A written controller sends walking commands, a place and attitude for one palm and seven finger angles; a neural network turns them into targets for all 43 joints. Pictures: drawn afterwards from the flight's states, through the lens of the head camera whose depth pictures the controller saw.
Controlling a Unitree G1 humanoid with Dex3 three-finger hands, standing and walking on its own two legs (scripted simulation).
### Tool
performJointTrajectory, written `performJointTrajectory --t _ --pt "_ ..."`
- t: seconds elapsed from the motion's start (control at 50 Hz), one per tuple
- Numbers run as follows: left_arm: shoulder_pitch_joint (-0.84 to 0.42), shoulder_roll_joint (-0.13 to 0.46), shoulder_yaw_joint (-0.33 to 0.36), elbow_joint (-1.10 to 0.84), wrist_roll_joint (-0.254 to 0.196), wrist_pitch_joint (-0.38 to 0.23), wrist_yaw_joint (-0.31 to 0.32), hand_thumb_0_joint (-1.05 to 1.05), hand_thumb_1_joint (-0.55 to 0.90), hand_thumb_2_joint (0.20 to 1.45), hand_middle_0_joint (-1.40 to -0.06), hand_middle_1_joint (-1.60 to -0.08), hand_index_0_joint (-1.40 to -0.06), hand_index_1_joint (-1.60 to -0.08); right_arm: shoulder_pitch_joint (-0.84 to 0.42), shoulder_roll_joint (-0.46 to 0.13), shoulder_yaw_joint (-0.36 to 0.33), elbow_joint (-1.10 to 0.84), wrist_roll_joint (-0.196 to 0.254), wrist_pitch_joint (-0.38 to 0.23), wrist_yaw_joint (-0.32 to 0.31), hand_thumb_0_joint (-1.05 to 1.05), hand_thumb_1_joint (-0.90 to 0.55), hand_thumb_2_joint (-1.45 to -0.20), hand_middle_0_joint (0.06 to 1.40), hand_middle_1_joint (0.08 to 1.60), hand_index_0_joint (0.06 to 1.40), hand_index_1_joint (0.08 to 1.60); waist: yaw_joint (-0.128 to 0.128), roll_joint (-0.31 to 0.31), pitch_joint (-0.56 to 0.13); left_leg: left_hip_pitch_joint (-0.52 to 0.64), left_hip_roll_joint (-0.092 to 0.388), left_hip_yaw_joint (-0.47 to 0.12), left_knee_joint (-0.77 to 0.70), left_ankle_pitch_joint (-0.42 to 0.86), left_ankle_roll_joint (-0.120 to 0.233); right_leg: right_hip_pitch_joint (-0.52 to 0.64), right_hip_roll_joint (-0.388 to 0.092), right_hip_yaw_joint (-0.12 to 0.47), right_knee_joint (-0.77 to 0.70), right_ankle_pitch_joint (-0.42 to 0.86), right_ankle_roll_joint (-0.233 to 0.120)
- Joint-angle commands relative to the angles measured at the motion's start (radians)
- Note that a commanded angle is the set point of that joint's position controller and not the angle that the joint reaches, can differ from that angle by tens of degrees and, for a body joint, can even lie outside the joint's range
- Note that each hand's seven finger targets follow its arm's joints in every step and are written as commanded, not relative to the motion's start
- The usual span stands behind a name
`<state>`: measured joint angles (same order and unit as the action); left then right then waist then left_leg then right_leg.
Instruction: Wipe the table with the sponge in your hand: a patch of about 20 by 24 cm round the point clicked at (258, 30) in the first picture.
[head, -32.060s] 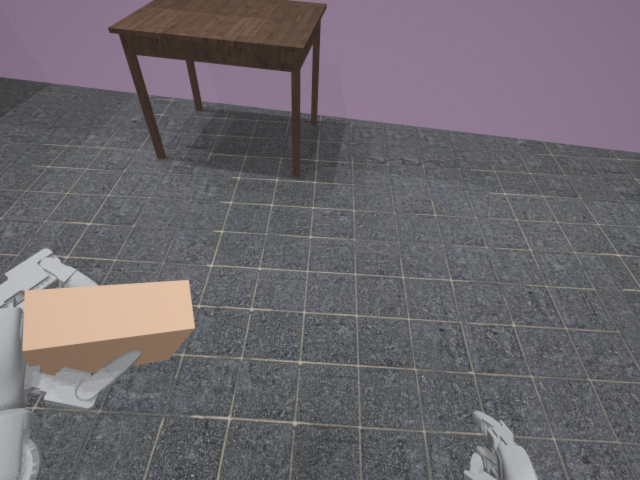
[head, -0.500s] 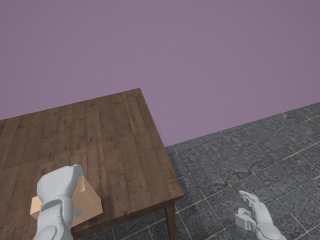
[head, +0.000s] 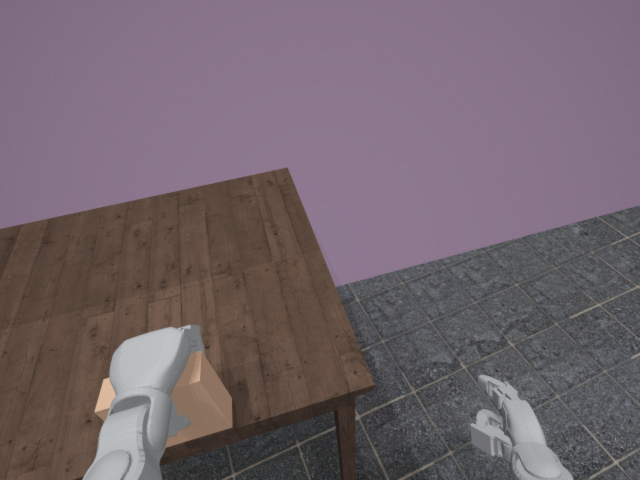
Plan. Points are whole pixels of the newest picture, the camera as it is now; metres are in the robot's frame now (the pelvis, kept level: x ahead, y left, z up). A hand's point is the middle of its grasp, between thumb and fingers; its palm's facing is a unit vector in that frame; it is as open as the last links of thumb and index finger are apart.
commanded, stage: move the sponge above the wiping area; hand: left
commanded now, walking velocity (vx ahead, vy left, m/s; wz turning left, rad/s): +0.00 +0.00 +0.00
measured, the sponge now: (177, 411) +0.21 +0.24 -0.05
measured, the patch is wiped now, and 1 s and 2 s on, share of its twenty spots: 0.00 0.00 0.00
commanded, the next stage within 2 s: lower the sponge onto the table in 0.96 s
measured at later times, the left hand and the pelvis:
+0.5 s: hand (165, 369) +0.23 +0.24 +0.03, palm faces -0.02 -0.11 -0.99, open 9.1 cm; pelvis +0.00 +0.00 +0.00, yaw -1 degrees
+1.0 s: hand (157, 345) +0.25 +0.25 +0.05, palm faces +0.09 -0.07 -0.99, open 9.0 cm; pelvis +0.00 +0.00 +0.00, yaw -1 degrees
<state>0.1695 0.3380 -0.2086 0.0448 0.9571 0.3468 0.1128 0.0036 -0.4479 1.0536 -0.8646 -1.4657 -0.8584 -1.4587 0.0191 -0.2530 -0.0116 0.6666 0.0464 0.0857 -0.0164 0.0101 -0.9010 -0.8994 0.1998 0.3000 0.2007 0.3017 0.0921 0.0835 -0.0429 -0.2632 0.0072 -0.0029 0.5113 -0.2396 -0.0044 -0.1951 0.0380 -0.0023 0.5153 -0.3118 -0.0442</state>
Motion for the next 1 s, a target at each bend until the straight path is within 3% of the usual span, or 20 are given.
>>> performJointTrajectory --t 0.0,0.02,0.04,0.1,0.2,0.28,0.34,0.4,0.42,0.5,0.54,0.62,0.68,0.72,0.8,0.82,0.84,0.86,0.94,0.98 --pt "-0.190 0.266 0.230 -0.333 0.097 -0.081 0.132 0.000 0.100 1.300 -1.200 -1.600 -1.200 -1.600 -0.186 -0.093 -0.043 -0.173 -0.021 -0.064 -0.001 0.000 -0.900 -0.900 0.200 0.300 0.200 0.300 0.035 0.006 -0.241 0.167 -0.017 -0.034 0.001 0.283 0.049 -0.019 -0.006 0.095 -0.069 0.326 -0.048" --pt "-0.158 0.318 0.290 -0.328 0.101 -0.066 0.154 0.000 0.100 1.300 -1.200 -1.600 -1.200 -1.600 -0.188 -0.102 -0.045 -0.169 -0.022 -0.059 0.000 0.000 -0.900 -0.900 0.200 0.300 0.200 0.300 0.047 0.016 -0.225 0.152 -0.019 -0.042 -0.006 0.277 0.041 -0.007 -0.001 0.119 -0.076 0.322 -0.055" --pt "-0.175 0.253 0.245 -0.313 0.101 -0.050 0.169 0.000 0.100 1.300 -1.200 -1.600 -1.200 -1.600 -0.200 -0.093 -0.041 -0.167 -0.016 -0.056 0.003 0.000 -0.900 -0.900 0.200 0.300 0.200 0.300 0.033 0.006 -0.217 0.144 -0.014 -0.035 -0.005 0.272 0.039 -0.016 -0.006 0.103 -0.068 0.317 -0.051" --pt "-0.119 0.214 0.235 -0.210 0.051 0.024 0.177 0.000 0.100 1.300 -1.200 -1.600 -1.200 -1.600 -0.236 -0.101 -0.041 -0.152 0.008 -0.048 0.004 0.000 -0.900 -0.900 0.200 0.300 0.200 0.300 0.034 -0.062 -0.153 0.122 -0.015 -0.032 -0.020 0.252 0.038 -0.011 -0.013 0.100 -0.089 0.332 -0.040" --pt "-0.181 0.157 0.116 -0.129 -0.024 0.107 0.066 0.000 0.100 1.300 -1.200 -1.600 -1.200 -1.600 -0.277 -0.113 -0.022 -0.149 0.030 -0.034 -0.016 0.000 -0.900 -0.900 0.200 0.300 0.200 0.300 -0.006 -0.114 -0.074 0.106 -0.031 -0.032 -0.054 0.154 0.058 -0.032 -0.029 0.080 -0.145 0.225 -0.011" --pt "-0.274 0.158 0.070 -0.211 -0.001 0.021 -0.001 0.000 0.100 1.300 -1.200 -1.600 -1.200 -1.600 -0.238 -0.107 -0.022 -0.163 0.009 -0.055 -0.024 0.000 -0.900 -0.900 0.200 0.300 0.200 0.300 -0.023 -0.075 -0.134 0.137 -0.039 -0.034 -0.038 0.168 0.073 -0.031 -0.026 0.075 -0.134 0.237 -0.014" --pt "-0.283 0.228 0.142 -0.313 0.040 -0.089 0.029 0.000 0.100 1.300 -1.200 -1.600 -1.200 -1.600 -0.191 -0.094 -0.035 -0.164 -0.013 -0.077 -0.025 0.000 -0.900 -0.900 0.200 0.300 0.200 0.300 0.000 0.007 -0.223 0.183 -0.031 -0.037 -0.020 0.218 0.072 -0.016 -0.018 0.080 -0.104 0.270 -0.029" --pt "-0.236 0.290 0.246 -0.317 0.089 -0.123 0.104 0.000 0.100 1.300 -1.200 -1.600 -1.200 -1.600 -0.174 -0.099 -0.046 -0.154 -0.026 -0.075 -0.017 0.000 -0.900 -0.900 0.200 0.300 0.200 0.300 0.027 0.023 -0.240 0.178 -0.018 -0.035 -0.004 0.269 0.048 -0.027 -0.006 0.104 -0.087 0.308 -0.048" --pt "-0.195 0.315 0.290 -0.313 0.095 -0.109 0.129 0.000 0.100 1.300 -1.200 -1.600 -1.200 -1.600 -0.172 -0.103 -0.047 -0.155 -0.028 -0.070 -0.013 0.000 -0.900 -0.900 0.200 0.300 0.200 0.300 0.041 0.029 -0.233 0.166 -0.016 -0.047 -0.016 0.272 0.039 -0.015 0.001 0.113 -0.087 0.294 -0.055" --pt "-0.113 0.221 0.257 -0.201 0.054 -0.005 0.174 0.000 0.100 1.300 -1.200 -1.600 -1.200 -1.600 -0.226 -0.104 -0.044 -0.149 0.004 -0.051 0.001 0.000 -0.900 -0.900 0.200 0.300 0.200 0.300 0.042 -0.050 -0.172 0.119 -0.008 -0.040 -0.035 0.258 0.030 -0.012 -0.010 0.092 -0.087 0.309 -0.044" --pt "-0.047 0.146 0.190 -0.178 0.007 0.059 0.151 0.000 0.100 1.300 -1.200 -1.600 -1.200 -1.600 -0.255 -0.104 -0.037 -0.158 0.021 -0.037 0.010 0.000 -0.900 -0.900 0.200 0.300 0.200 0.300 0.036 -0.066 -0.139 0.104 -0.007 -0.038 -0.058 0.237 0.032 0.006 -0.019 0.068 -0.095 0.293 -0.031" --pt "-0.066 0.118 0.090 -0.194 -0.016 0.124 0.063 0.000 0.100 1.300 -1.200 -1.600 -1.200 -1.600 -0.284 -0.114 -0.026 -0.177 0.028 -0.025 0.010 0.000 -0.900 -0.900 0.200 0.300 0.200 0.300 0.009 -0.100 -0.101 0.103 -0.026 -0.043 -0.063 0.201 0.050 -0.002 -0.023 0.080 -0.124 0.263 -0.022" --pt "-0.228 0.131 0.047 -0.249 0.009 0.068 0.021 0.000 0.100 1.300 -1.200 -1.600 -1.200 -1.600 -0.257 -0.108 -0.023 -0.178 0.015 -0.037 -0.005 0.000 -0.900 -0.900 0.200 0.300 0.200 0.300 -0.020 -0.089 -0.100 0.119 -0.030 -0.049 -0.051 0.142 0.068 -0.050 -0.021 0.070 -0.137 0.174 -0.017" --pt "-0.342 0.218 0.104 -0.328 0.043 -0.013 0.033 0.000 0.100 1.300 -1.200 -1.600 -1.200 -1.600 -0.225 -0.106 -0.028 -0.169 -0.004 -0.057 -0.018 0.000 -0.900 -0.900 0.200 0.300 0.200 0.300 -0.013 -0.045 -0.147 0.160 -0.027 -0.059 -0.044 0.137 0.071 -0.058 -0.012 0.090 -0.133 0.152 -0.024" --pt "-0.355 0.229 0.157 -0.340 0.099 -0.113 0.117 0.000 0.100 1.300 -1.200 -1.600 -1.200 -1.600 -0.189 -0.089 -0.041 -0.149 -0.023 -0.085 -0.026 0.000 -0.900 -0.900 0.200 0.300 0.200 0.300 0.010 0.037 -0.218 0.202 -0.014 -0.051 -0.014 0.192 0.054 -0.078 -0.001 0.091 -0.095 0.184 -0.048" --pt "-0.338 0.267 0.204 -0.330 0.112 -0.103 0.141 0.000 0.100 1.300 -1.200 -1.600 -1.200 -1.600 -0.183 -0.095 -0.045 -0.143 -0.025 -0.081 -0.023 0.000 -0.900 -0.900 0.200 0.300 0.200 0.300 0.022 0.058 -0.221 0.197 -0.010 -0.062 -0.020 0.188 0.044 -0.077 0.009 0.112 -0.097 0.166 -0.058" --pt "-0.344 0.203 0.160 -0.310 0.109 -0.092 0.159 0.000 0.100 1.300 -1.200 -1.600 -1.200 -1.600 -0.192 -0.085 -0.039 -0.148 -0.017 -0.081 -0.019 0.000 -0.900 -0.900 0.200 0.300 0.200 0.300 0.012 0.058 -0.211 0.180 -0.007 -0.056 -0.025 0.185 0.042 -0.077 0.003 0.082 -0.083 0.169 -0.052" --pt "-0.328 0.239 0.208 -0.242 0.111 -0.063 0.175 0.000 0.100 1.300 -1.200 -1.600 -1.200 -1.600 -0.195 -0.094 -0.043 -0.134 -0.013 -0.074 -0.018 0.000 -0.900 -0.900 0.200 0.300 0.200 0.300 0.023 0.011 -0.195 0.162 -0.006 -0.056 -0.026 0.183 0.035 -0.081 0.009 0.088 -0.089 0.162 -0.056" --pt "-0.202 0.156 0.178 -0.070 0.017 0.082 0.157 0.000 0.100 1.300 -1.200 -1.600 -1.200 -1.600 -0.266 -0.100 -0.025 -0.133 0.024 -0.036 -0.010 0.000 -0.900 -0.900 0.200 0.300 0.200 0.300 0.034 -0.094 -0.134 0.098 -0.015 -0.037 -0.076 0.154 0.035 -0.005 -0.014 0.064 -0.119 0.178 -0.029" --pt "-0.153 0.165 0.169 -0.032 -0.018 0.143 0.116 0.000 0.100 1.300 -1.200 -1.600 -1.200 -1.600 -0.295 -0.112 -0.014 -0.140 0.033 -0.019 -0.010 0.000 -0.900 -0.900 0.200 0.300 0.200 0.300 0.038 -0.137 -0.134 0.087 -0.027 -0.033 -0.072 0.170 0.037 0.030 -0.023 0.073 -0.125 0.236 -0.018"
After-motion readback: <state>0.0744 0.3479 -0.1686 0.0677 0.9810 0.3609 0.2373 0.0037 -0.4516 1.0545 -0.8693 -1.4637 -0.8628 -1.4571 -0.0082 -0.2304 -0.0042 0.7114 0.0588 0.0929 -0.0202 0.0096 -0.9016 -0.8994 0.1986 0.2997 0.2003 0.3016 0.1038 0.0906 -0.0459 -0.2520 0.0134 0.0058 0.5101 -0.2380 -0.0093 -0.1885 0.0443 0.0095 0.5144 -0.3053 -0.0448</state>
